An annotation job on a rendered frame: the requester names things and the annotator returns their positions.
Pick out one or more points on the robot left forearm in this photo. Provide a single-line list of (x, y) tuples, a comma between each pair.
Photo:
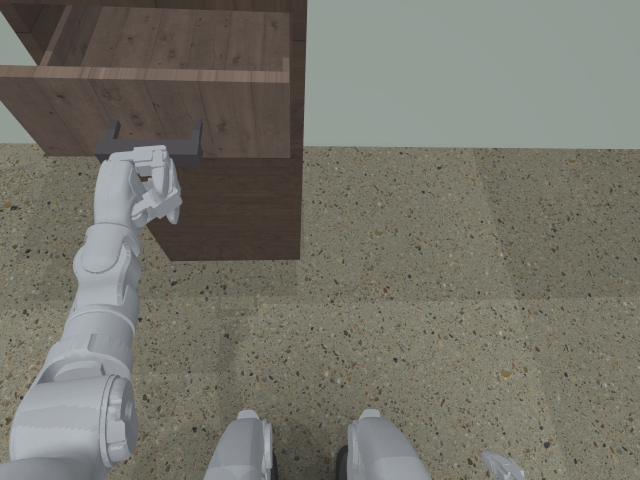
[(101, 325)]

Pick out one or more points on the robot right thigh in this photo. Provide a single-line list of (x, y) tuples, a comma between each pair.
[(377, 447)]

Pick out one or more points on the cabinet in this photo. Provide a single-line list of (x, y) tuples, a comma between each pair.
[(233, 208)]

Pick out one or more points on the robot right hand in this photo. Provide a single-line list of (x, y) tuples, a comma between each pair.
[(502, 468)]

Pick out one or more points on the left robot upper arm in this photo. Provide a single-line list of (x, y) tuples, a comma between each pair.
[(74, 429)]

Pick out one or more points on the robot left thigh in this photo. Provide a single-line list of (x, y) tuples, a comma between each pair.
[(243, 452)]

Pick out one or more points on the robot thigh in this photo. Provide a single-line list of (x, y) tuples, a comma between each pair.
[(243, 452), (377, 447)]

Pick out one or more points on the handle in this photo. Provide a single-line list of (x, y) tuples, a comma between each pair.
[(185, 153)]

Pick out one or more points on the robot left hand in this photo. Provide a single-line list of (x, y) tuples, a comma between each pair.
[(119, 188)]

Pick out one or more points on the drawer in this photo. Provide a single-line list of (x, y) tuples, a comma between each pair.
[(156, 71)]

